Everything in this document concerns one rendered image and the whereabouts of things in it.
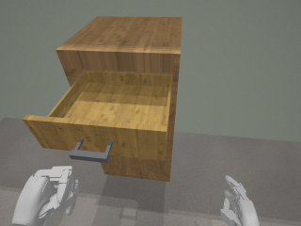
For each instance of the right robot hand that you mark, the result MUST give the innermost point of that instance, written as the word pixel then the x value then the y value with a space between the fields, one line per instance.
pixel 243 211

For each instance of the cabinet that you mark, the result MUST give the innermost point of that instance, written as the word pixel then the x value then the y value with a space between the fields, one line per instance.
pixel 129 44

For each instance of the left robot hand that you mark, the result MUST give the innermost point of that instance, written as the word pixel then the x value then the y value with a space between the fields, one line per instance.
pixel 56 185

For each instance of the drawer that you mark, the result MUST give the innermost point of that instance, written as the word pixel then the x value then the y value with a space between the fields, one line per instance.
pixel 130 109

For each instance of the handle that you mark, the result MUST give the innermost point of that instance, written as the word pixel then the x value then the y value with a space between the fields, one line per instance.
pixel 78 154

